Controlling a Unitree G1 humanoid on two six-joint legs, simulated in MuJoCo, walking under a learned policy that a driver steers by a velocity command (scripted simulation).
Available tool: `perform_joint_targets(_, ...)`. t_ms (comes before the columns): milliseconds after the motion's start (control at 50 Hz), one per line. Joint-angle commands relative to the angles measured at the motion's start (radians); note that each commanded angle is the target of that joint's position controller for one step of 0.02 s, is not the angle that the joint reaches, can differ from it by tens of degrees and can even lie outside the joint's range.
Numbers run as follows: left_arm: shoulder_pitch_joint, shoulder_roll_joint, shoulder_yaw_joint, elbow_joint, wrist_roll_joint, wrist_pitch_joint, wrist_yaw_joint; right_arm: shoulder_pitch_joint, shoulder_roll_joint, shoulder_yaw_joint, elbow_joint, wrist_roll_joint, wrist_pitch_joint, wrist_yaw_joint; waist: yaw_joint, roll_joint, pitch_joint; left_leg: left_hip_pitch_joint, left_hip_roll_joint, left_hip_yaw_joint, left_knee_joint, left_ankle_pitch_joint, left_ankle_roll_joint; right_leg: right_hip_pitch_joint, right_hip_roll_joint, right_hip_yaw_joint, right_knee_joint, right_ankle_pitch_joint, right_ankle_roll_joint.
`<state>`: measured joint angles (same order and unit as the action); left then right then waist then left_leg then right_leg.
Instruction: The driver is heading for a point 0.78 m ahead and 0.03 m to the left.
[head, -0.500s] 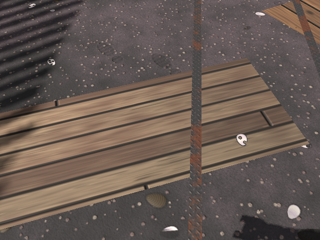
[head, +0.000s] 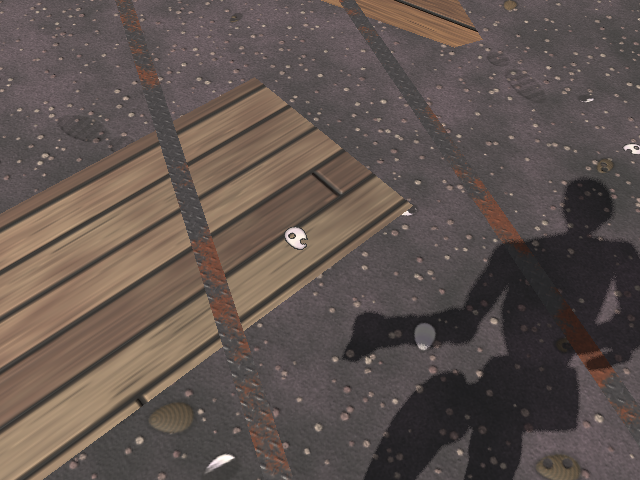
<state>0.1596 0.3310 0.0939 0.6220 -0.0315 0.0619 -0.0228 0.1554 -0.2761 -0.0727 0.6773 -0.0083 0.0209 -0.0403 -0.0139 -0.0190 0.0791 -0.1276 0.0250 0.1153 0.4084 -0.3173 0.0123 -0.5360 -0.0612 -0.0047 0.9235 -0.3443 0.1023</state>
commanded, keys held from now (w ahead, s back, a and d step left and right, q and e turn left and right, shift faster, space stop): e+shift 0.26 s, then q+shift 0.12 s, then w+q+shift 0.62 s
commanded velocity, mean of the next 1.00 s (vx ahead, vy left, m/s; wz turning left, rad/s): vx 0.40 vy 0.00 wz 0.06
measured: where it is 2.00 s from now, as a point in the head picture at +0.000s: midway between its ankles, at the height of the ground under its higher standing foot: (246, 282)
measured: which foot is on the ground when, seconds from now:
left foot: down 0.00-0.12, up 0.14-0.66, down 0.68-1.00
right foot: up 0.00-0.10, down 0.12-0.68, up 0.70-1.00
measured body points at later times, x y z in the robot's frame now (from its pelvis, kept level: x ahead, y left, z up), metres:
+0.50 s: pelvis +0.06 -0.04 +0.00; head +0.07 -0.05 +0.45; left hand +0.30 +0.16 -0.08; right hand +0.09 -0.34 -0.11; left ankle +0.11 +0.09 -0.70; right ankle +0.03 -0.14 -0.74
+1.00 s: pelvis +0.32 +0.01 +0.00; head +0.36 +0.05 +0.44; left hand +0.58 +0.25 -0.05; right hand +0.28 -0.25 -0.11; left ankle +0.13 +0.09 -0.74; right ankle +0.54 -0.14 -0.69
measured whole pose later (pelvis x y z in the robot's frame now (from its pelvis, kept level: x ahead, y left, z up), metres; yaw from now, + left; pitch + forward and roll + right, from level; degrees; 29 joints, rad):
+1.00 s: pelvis +0.32 +0.01 +0.00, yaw +8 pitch +4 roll -4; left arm -0.05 0.27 0.04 0.57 -0.01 -0.14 -0.06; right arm 0.57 -0.21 -0.01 0.77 0.04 -0.04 -0.03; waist -0.12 -0.02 0.02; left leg 0.07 -0.02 -0.23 0.30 -0.42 0.08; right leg -0.68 0.02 0.08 0.59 0.02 0.05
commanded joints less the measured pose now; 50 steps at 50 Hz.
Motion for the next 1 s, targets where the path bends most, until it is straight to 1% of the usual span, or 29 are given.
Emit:
perform_joint_targets(20,-0.067,0.066,0.008,-0.119,0.002,-0.010,-0.015,-0.014,-0.217,-0.064,-0.056,0.016,-0.012,0.013,-0.027,0.168,-0.104,0.113,0.266,-0.074,-0.031,0.699,0.173,0.010,0.004,-0.068,-0.122,0.020,-0.028)
perform_joint_targets(80,-0.016,0.092,0.029,-0.117,0.002,0.013,-0.018,-0.027,-0.216,-0.069,-0.047,0.045,-0.034,0.033,0.013,0.177,-0.128,0.088,0.269,-0.010,0.093,0.743,0.120,0.163,0.044,-0.106,-0.282,0.048,-0.087)
perform_joint_targets(100,0.068,0.112,0.045,-0.093,0.005,0.015,-0.011,-0.038,-0.200,-0.065,-0.042,0.053,-0.040,0.036,0.065,0.148,-0.163,0.030,0.238,0.042,0.228,0.765,0.078,0.307,0.078,-0.113,-0.391,0.132,-0.124)
perform_joint_targets(120,0.184,0.178,0.074,-0.067,0.008,0.012,0.010,0.003,-0.172,-0.058,-0.031,0.046,-0.051,0.043,0.120,0.036,-0.215,-0.151,0.171,0.075,0.440,0.593,-0.002,0.551,0.063,-0.001,-0.487,0.402,-0.192)
perform_joint_targets(140,0.204,0.324,0.099,-0.088,0.004,0.005,0.032,0.000,-0.066,-0.024,-0.092,-0.027,-0.060,0.048,0.061,-0.305,-0.250,-0.525,0.015,0.074,0.769,-0.335,-0.091,0.786,-0.210,0.422,-0.434,0.979,-0.343)
perform_joint_targets(160,0.167,0.295,0.081,-0.126,0.046,-0.030,0.016,-0.032,-0.109,-0.024,-0.103,-0.029,-0.064,0.043,0.100,-0.233,-0.413,-0.583,-0.049,-0.185,0.928,-0.408,-0.099,0.737,-0.341,0.653,-0.511,0.801,-0.524)
perform_joint_targets(180,0.123,0.238,0.065,-0.120,0.039,-0.051,0.007,-0.092,-0.158,-0.035,-0.107,0.003,-0.059,0.038,0.104,-0.111,-0.327,-0.602,-0.013,-0.226,0.932,-0.333,-0.081,0.666,-0.296,0.549,-0.549,0.656,-0.489)
perform_joint_targets(200,0.075,0.204,0.056,-0.104,0.014,-0.060,0.013,-0.102,-0.161,-0.035,-0.113,0.008,-0.058,0.030,0.066,-0.077,-0.226,-0.607,0.005,-0.227,0.856,-0.242,-0.064,0.581,-0.225,0.472,-0.569,0.518,-0.424)
perform_joint_targets(240,-0.028,0.174,0.041,-0.121,-0.001,-0.049,0.033,-0.083,-0.174,-0.043,-0.097,-0.011,-0.050,0.011,0.009,-0.052,-0.156,-0.532,0.014,-0.231,0.722,-0.121,-0.068,0.434,-0.141,0.399,-0.587,0.433,-0.355)
perform_joint_targets(280,-0.065,0.166,0.034,-0.131,0.021,-0.039,0.050,-0.015,-0.157,-0.038,-0.061,-0.009,-0.042,0.018,-0.016,-0.068,-0.188,-0.453,-0.015,-0.196,0.686,-0.054,-0.093,0.386,-0.123,0.337,-0.576,0.516,-0.349)
perform_joint_targets(340,-0.046,0.122,0.010,-0.102,0.032,-0.038,0.059,0.027,-0.111,-0.015,-0.028,0.003,-0.026,0.020,0.005,-0.077,-0.230,-0.352,0.006,-0.159,0.577,-0.002,-0.119,0.354,-0.106,0.250,-0.545,0.574,-0.335)
perform_joint_targets(380,-0.050,0.078,-0.014,-0.077,0.045,-0.040,0.055,0.020,-0.086,0.001,-0.028,0.007,-0.019,0.025,0.017,-0.106,-0.220,-0.271,0.034,-0.149,0.489,0.030,-0.115,0.307,-0.094,0.213,-0.553,0.473,-0.319)
perform_joint_targets(400,-0.013,0.065,-0.021,-0.054,0.047,-0.044,0.049,0.030,-0.077,0.009,-0.022,0.012,-0.020,0.033,0.038,-0.120,-0.226,-0.244,0.040,-0.127,0.448,0.052,-0.104,0.296,-0.090,0.212,-0.600,0.191,-0.316)
perform_joint_targets(420,0.025,0.127,-0.005,-0.041,0.042,-0.050,0.038,0.010,-0.103,0.006,-0.036,0.027,-0.023,0.039,0.071,-0.169,-0.182,-0.275,0.023,-0.093,0.451,0.039,-0.086,0.285,-0.111,0.261,-0.653,-0.093,-0.325)
perform_joint_targets(460,0.028,0.173,0.003,-0.028,0.045,-0.072,0.026,-0.030,-0.153,-0.002,-0.062,0.050,-0.036,0.045,0.088,-0.188,-0.082,-0.378,0.038,-0.111,0.422,-0.008,-0.038,0.287,-0.181,0.373,-0.726,-0.369,-0.330)
perform_joint_targets(520,0.051,0.158,0.001,0.005,0.026,-0.109,0.027,-0.015,-0.139,0.004,-0.067,0.047,-0.060,0.051,0.084,-0.146,-0.039,-0.503,0.067,-0.137,0.392,-0.061,0.017,0.427,-0.250,0.380,-0.744,-0.359,-0.319)
perform_joint_targets(580,0.023,0.153,0.005,0.011,0.013,-0.129,0.023,0.028,-0.113,0.012,-0.058,0.050,-0.071,0.061,0.057,-0.107,-0.029,-0.455,0.092,-0.109,0.344,-0.083,0.053,0.435,-0.250,0.281,-0.754,-0.282,-0.291)
perform_joint_targets(620,-0.034,0.152,0.009,-0.001,0.009,-0.128,0.017,0.099,-0.099,0.014,-0.037,0.053,-0.069,0.064,0.008,-0.068,-0.037,-0.322,0.079,-0.051,0.279,-0.047,0.070,0.362,-0.220,0.181,-0.728,-0.253,-0.265)
perform_joint_targets(660,-0.099,0.116,0.003,-0.018,0.013,-0.125,0.018,0.272,-0.101,0.004,0.035,0.046,-0.069,0.061,-0.074,0.033,-0.049,-0.099,0.002,0.042,0.202,0.004,0.080,0.219,-0.147,0.038,-0.557,-0.266,-0.225)
perform_joint_targets(680,-0.112,0.062,-0.012,-0.033,0.033,-0.130,0.021,0.409,-0.142,-0.018,0.082,0.044,-0.073,0.058,-0.117,0.151,-0.076,0.052,-0.017,-0.013,0.177,-0.052,0.107,0.117,-0.071,-0.068,-0.291,-0.157,-0.190)
perform_joint_targets(700,-0.163,-0.016,-0.039,-0.080,0.053,-0.143,0.018,0.520,-0.241,-0.041,0.081,0.046,-0.082,0.057,-0.147,0.396,-0.047,0.162,0.167,-0.439,0.010,-0.227,0.223,-0.170,0.046,-0.129,0.196,-0.148,-0.120)
perform_joint_targets(720,-0.194,-0.018,-0.046,-0.149,0.024,-0.175,0.009,0.485,-0.249,-0.030,0.026,0.033,-0.108,0.079,-0.119,0.415,-0.044,0.271,0.272,-0.974,-0.259,-0.479,0.362,-0.468,0.159,0.052,0.346,-0.196,-0.116)
perform_joint_targets(740,-0.197,0.043,-0.036,-0.143,-0.013,-0.205,-0.005,0.415,-0.214,-0.028,-0.005,0.024,-0.121,0.081,-0.105,0.236,-0.033,0.328,0.327,-0.979,-0.264,-0.510,0.365,-0.567,0.076,0.119,0.407,-0.122,-0.139)
perform_joint_targets(760,-0.197,0.054,-0.035,-0.133,-0.010,-0.221,-0.014,0.393,-0.191,-0.021,-0.018,0.021,-0.124,0.079,-0.092,0.136,-0.041,0.322,0.303,-0.888,-0.218,-0.408,0.339,-0.548,0.044,0.120,0.367,-0.039,-0.148)
perform_joint_targets(780,-0.195,0.044,-0.037,-0.118,0.015,-0.228,-0.014,0.392,-0.180,-0.016,-0.023,0.024,-0.118,0.075,-0.083,0.048,-0.039,0.289,0.264,-0.796,-0.206,-0.338,0.316,-0.500,0.026,0.114,0.303,0.016,-0.145)
perform_joint_targets(800,-0.192,0.050,-0.031,-0.116,0.031,-0.232,-0.015,0.373,-0.164,-0.007,-0.025,0.028,-0.110,0.066,-0.061,0.049,-0.024,0.235,0.235,-0.736,-0.209,-0.262,0.303,-0.442,0.020,0.119,0.209,0.069,-0.134)
perform_joint_targets(840,-0.202,0.060,-0.022,-0.106,0.031,-0.220,-0.023,0.362,-0.116,0.013,-0.021,0.035,-0.096,0.043,-0.046,0.080,0.011,0.170,0.179,-0.619,-0.228,-0.117,0.269,-0.362,0.031,0.098,0.062,0.152,-0.099)
perform_joint_targets(940,-0.367,-0.019,-0.047,-0.145,0.025,-0.218,-0.035,0.374,-0.138,0.008,0.020,0.041,-0.075,-0.003,-0.081,0.126,0.058,-0.077,0.078,-0.449,-0.250,0.134,0.213,-0.092,0.129,-0.001,-0.299,0.379,-0.044)
perform_joint_targets(1000,-0.384,0.020,-0.029,-0.162,0.004,-0.223,-0.031,0.372,-0.143,0.000,0.047,0.055,-0.082,-0.005,-0.071,0.177,0.046,-0.077,0.101,-0.485,-0.234,0.213,0.180,0.060,0.124,0.039,-0.410,0.420,-0.050)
